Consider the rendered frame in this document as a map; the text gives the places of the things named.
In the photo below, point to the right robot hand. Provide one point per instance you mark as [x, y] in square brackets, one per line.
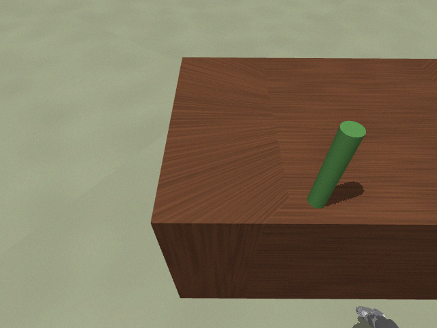
[375, 318]

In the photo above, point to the can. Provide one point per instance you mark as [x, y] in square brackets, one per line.
[344, 145]

